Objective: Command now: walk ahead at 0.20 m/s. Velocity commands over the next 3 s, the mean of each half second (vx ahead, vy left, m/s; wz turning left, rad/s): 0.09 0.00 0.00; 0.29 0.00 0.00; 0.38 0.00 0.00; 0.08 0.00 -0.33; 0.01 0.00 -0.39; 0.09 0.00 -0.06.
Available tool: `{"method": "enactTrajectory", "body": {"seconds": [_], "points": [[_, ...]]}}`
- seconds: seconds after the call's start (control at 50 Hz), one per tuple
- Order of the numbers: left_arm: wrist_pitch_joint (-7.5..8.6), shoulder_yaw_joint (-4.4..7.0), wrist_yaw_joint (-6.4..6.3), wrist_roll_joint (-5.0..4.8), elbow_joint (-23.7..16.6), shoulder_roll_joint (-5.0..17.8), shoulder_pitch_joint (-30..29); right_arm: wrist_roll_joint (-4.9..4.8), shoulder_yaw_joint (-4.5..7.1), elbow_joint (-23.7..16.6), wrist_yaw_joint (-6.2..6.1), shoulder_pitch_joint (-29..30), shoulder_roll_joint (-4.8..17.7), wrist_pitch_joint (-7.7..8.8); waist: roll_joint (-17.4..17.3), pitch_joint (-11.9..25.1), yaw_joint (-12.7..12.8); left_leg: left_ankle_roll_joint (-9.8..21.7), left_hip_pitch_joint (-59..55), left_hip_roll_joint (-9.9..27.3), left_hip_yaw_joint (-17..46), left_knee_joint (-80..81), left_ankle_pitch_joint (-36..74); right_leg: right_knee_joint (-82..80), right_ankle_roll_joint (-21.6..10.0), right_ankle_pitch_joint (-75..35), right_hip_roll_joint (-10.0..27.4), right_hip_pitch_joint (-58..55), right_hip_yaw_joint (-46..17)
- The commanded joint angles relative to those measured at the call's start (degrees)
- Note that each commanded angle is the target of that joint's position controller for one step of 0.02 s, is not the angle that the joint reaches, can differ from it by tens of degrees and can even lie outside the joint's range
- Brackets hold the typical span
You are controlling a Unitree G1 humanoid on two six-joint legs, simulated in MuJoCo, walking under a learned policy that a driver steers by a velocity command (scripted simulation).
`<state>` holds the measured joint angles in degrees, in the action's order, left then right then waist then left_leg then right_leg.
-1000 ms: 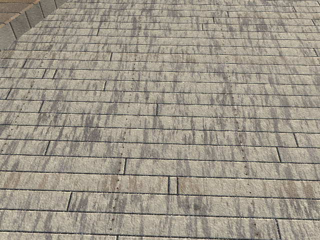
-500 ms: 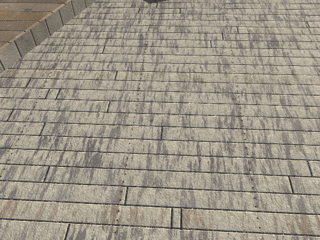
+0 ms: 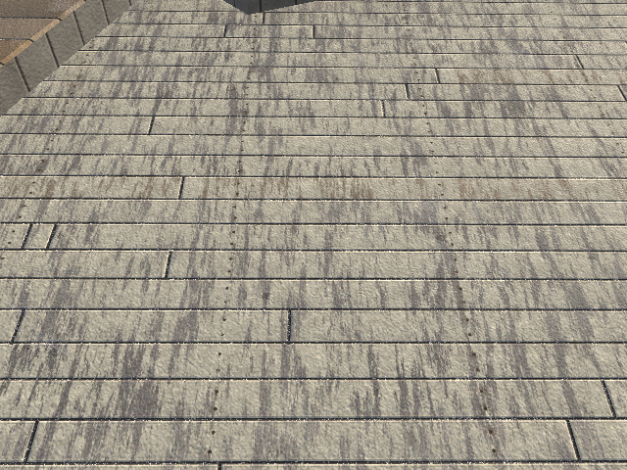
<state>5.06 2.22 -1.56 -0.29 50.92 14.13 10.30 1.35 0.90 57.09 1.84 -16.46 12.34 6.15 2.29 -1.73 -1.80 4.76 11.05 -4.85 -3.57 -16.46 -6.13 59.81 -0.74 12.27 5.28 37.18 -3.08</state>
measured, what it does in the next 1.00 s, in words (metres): walks ahead: right foot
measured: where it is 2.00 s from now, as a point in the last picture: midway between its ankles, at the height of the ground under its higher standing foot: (314, 468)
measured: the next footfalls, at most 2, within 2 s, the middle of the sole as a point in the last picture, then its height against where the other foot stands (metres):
right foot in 0.18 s outside the picture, level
left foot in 1.32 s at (264, 443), level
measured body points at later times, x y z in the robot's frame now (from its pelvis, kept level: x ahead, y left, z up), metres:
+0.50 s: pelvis +0.11 -0.04 -0.01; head +0.13 -0.04 +0.44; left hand +0.21 +0.20 -0.15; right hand +0.13 -0.29 -0.17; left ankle +0.04 +0.08 -0.75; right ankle +0.17 -0.14 -0.75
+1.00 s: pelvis +0.22 -0.06 +0.00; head +0.22 -0.07 +0.45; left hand +0.22 +0.18 -0.15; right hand +0.30 -0.32 -0.14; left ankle +0.21 +0.09 -0.65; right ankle +0.18 -0.14 -0.75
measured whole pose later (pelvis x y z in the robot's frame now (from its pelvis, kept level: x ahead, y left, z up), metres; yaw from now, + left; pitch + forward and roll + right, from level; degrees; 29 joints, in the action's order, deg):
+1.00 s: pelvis +0.22 -0.06 +0.00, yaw +1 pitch +0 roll +0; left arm 5.7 1.9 1.6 -0.2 59.5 10.6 20.1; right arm -1.8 3.1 56.7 -0.1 -14.0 13.6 5.6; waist -0.9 0.4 1.1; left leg 3.7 30.9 4.5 0.5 -67.3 -14.9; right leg 19.5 -4.2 14.2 -3.3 5.3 2.5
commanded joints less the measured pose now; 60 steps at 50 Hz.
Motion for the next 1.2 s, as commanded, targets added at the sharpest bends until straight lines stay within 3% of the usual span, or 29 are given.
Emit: {"method": "enactTrajectory", "body": {"seconds": [0.02,0.1,0.16,0.18,0.2,0.22,0.24,0.26,0.32,0.36,0.42,0.52,0.54,0.6,0.66,0.72,0.74,0.78,0.8,0.82,0.84,0.86,0.88,0.9,0.92,0.96,1.0,1.1,1.2], "points": [[-0.83,-0.02,-0.29,0.70,-0.4,0.5,6.1,-0.18,1.00,-3.5,-1.39,4.3,7.7,0.38,-5.6,4.1,3.8,8.5,6.9,13.2,3.4,4.1,35.4,-12.1,1.2,-8.9,-0.2,-11.9,1.7],[-1.71,0.17,0.00,0.24,-1.6,2.1,-0.1,-0.93,1.27,-1.5,-1.98,1.1,9.2,-1.01,-6.1,4.7,1.1,8.0,2.1,15.3,6.1,2.4,25.4,-22.3,1.5,-11.2,-1.6,-14.4,1.2],[-1.41,0.75,0.19,0.84,-1.4,3.3,0.1,-2.09,1.09,-0.9,-2.23,2.5,8.2,-1.82,-5.6,4.4,2.6,6.1,0.2,14.9,8.1,-3.1,17.3,-32.0,-0.4,-10.9,-2.9,-18.8,1.9],[-1.25,1.36,0.02,1.26,-0.5,4.8,1.8,-2.30,0.74,-0.5,-2.31,0.8,6.9,-1.86,-3.9,5.0,2.8,3.8,0.2,12.5,8.2,-6.2,12.7,-37.2,-1.4,-17.3,-2.5,-23.1,1.3],[-1.19,2.02,-0.34,1.61,0.1,7.7,4.4,-1.31,0.32,-0.2,-2.48,-1.8,5.6,-1.59,-0.7,7.6,1.8,1.4,2.4,9.2,6.5,-10.9,5.9,-35.9,-3.0,-34.0,2.6,-30.0,-3.6],[-1.82,2.11,-0.61,1.37,0.4,9.0,3.6,-0.39,-0.45,1.8,-2.25,-10.4,1.9,-1.32,7.7,10.6,-3.0,-1.3,9.7,5.0,4.0,-13.7,-11.3,-32.7,-9.0,-41.1,7.9,-38.5,-8.2],[-2.21,1.09,-0.25,1.08,0.9,4.0,4.0,-0.65,-0.76,2.1,-2.80,-9.2,1.5,-1.98,8.8,11.7,-1.1,-3.0,9.3,4.8,2.9,-15.8,-16.6,-34.7,-12.2,-30.9,9.7,-36.0,-11.3],[-2.29,0.71,0.18,0.91,1.0,2.2,3.1,-1.04,-0.29,1.4,-3.28,-5.6,3.7,-3.00,6.8,9.7,-0.5,-3.5,8.7,5.1,3.1,-15.3,-16.2,-36.9,-11.6,-20.2,8.5,-32.1,-12.6],[-2.42,0.80,0.49,0.55,-1.0,3.3,-4.7,-0.64,-0.05,1.8,-3.87,-3.4,4.8,-5.58,3.5,4.1,-1.7,-3.6,4.5,6.2,3.5,-9.9,-11.7,-38.2,-6.3,-3.4,2.7,-22.3,-7.4],[-2.13,1.21,0.43,0.17,0.3,3.9,-2.7,-0.76,0.09,3.1,-3.86,-3.8,5.0,-5.56,0.8,3.3,-0.7,-3.4,4.3,6.0,3.6,-9.1,-9.7,-35.5,-4.8,-9.9,-0.2,-23.4,-3.8],[-1.98,1.35,0.24,-0.13,1.8,3.3,-0.5,-1.05,0.08,4.0,-3.64,-3.7,4.9,-4.77,-1.4,5.8,0.5,-3.4,4.2,6.5,4.0,-9.1,-4.5,-31.4,-5.6,-22.8,-0.9,-28.7,-2.0],[-3.03,1.63,0.21,-0.13,2.9,2.9,-1.3,-1.16,-0.01,5.0,-3.80,-3.3,3.8,-5.16,-2.4,4.8,0.8,-3.7,3.9,6.4,3.7,-9.4,-3.9,-30.5,-6.1,-22.3,-1.4,-29.0,-1.3],[-3.27,1.59,0.23,-0.15,3.8,2.3,-0.4,-1.15,-0.13,5.8,-3.82,-4.8,3.1,-5.31,-2.2,5.5,0.6,-3.4,3.4,6.0,3.2,-8.9,-9.3,-31.1,-6.0,-14.5,-2.0,-29.0,-0.8],[-3.59,2.36,0.11,-0.98,4.3,3.6,-0.2,-1.99,0.36,5.4,-4.10,-4.5,4.2,-5.09,-3.1,-1.9,1.1,0.2,8.3,6.7,4.8,-8.2,-28.2,-33.0,-6.4,19.6,-3.5,-22.0,-1.2],[-1.22,2.22,0.68,-1.40,3.6,2.4,-2.0,-2.51,0.58,5.2,-4.12,-7.5,4.7,-2.68,-4.1,-6.7,-0.1,3.4,7.4,10.2,10.0,-5.8,-31.0,-30.8,-6.7,21.0,-4.2,-15.3,-1.2],[1.39,1.69,2.12,-1.49,1.2,0.5,-6.8,-3.06,2.16,5.9,-3.65,-10.8,9.5,-0.80,-12.9,-8.3,-0.9,8.6,-5.2,22.2,25.3,1.0,-19.6,-18.9,-5.0,6.3,-6.8,-2.8,6.2],[1.89,1.64,2.43,-1.32,1.0,0.8,-7.4,-3.06,2.27,5.6,-3.52,-10.4,9.2,-0.48,-12.0,-8.5,-0.7,9.0,-7.7,24.1,26.3,-0.3,-11.7,-18.3,-5.3,5.1,-5.7,-0.8,6.1],[2.23,1.84,2.93,-1.47,1.8,0.9,-4.1,-2.90,2.24,4.6,-3.10,-8.9,8.4,-0.50,-10.1,-6.7,1.6,7.4,-7.1,22.8,22.0,-3.8,-1.9,-21.7,-6.2,5.4,-5.6,-6.8,6.9],[2.08,2.45,3.01,-1.73,4.0,1.6,2.5,-2.71,2.10,3.1,-2.81,-4.7,8.4,-0.68,-9.6,-4.5,5.6,5.1,-0.5,19.0,16.6,-7.5,4.2,-26.8,-7.4,4.5,-7.1,-19.8,7.2],[2.12,4.14,3.12,-1.82,6.9,5.5,12.0,-2.48,1.80,1.2,-2.60,-0.8,7.5,-0.45,-4.4,-1.0,10.0,1.5,6.5,12.0,9.1,-20.6,13.3,-31.4,-9.7,-0.1,-4.1,-32.9,-0.6],[1.73,5.83,3.07,-1.52,9.3,11.6,21.6,-2.38,1.22,-0.4,-2.51,-0.8,4.5,0.45,8.8,4.0,12.0,-3.5,22.2,3.6,1.3,-43.6,6.8,-39.0,-15.7,-1.8,6.2,-49.5,-21.1],[1.64,4.08,3.36,-0.61,9.5,8.1,22.8,-2.75,0.91,-1.4,-2.32,-1.1,3.5,1.36,12.6,6.5,10.4,-2.8,31.5,2.1,7.0,-56.6,-22.5,-46.4,-18.8,-6.4,15.9,-52.5,-36.9],[1.82,2.34,3.32,-0.12,8.2,4.0,16.7,-3.98,1.65,-2.3,-1.84,1.0,5.4,1.71,5.2,2.0,7.3,-0.7,34.4,5.7,10.4,-62.3,-21.6,-45.7,-17.0,-6.5,16.2,-47.1,-32.9],[1.80,1.51,3.40,-0.01,6.6,2.7,11.9,-4.65,1.76,-2.4,-1.55,1.0,5.1,1.49,1.7,0.2,5.1,0.4,34.2,8.3,9.9,-61.9,-16.8,-46.5,-15.6,-8.1,14.6,-42.6,-25.3],[1.73,0.89,3.60,-0.14,5.9,2.2,9.5,-4.13,2.10,-2.3,-1.63,1.1,4.7,1.12,-1.3,-1.7,3.5,0.5,33.3,10.4,8.9,-58.1,-12.7,-47.9,-13.9,-9.7,11.9,-38.9,-18.8],[1.18,0.20,3.37,0.22,5.9,1.3,8.7,-3.07,3.09,-2.1,-1.96,0.3,4.8,-0.13,0.0,-1.9,1.8,0.0,28.5,12.5,6.9,-51.6,-7.5,-50.3,-10.5,-10.9,7.0,-34.4,-10.1],[0.84,0.24,2.53,0.46,6.8,2.8,11.1,-2.77,3.20,-2.5,-2.00,1.7,3.6,-0.94,1.0,-2.8,1.8,-1.9,28.9,12.2,4.7,-47.6,-4.3,-51.7,-10.8,-15.0,5.6,-32.9,-6.3],[0.50,0.78,0.91,0.57,6.8,6.0,13.5,-2.38,2.56,-7.7,-1.87,15.2,2.4,-1.00,1.2,-5.0,4.4,-4.3,29.0,10.9,3.3,-26.6,6.4,-54.5,-10.7,-13.0,5.5,-31.2,-3.4],[0.36,1.49,0.76,-0.67,8.2,6.2,16.5,-2.96,2.26,-10.2,-0.51,22.1,3.7,-0.70,1.5,-6.7,5.5,-2.8,27.9,9.8,3.6,-17.6,8.2,-53.9,-10.3,-11.5,8.4,-36.7,-2.3]]}}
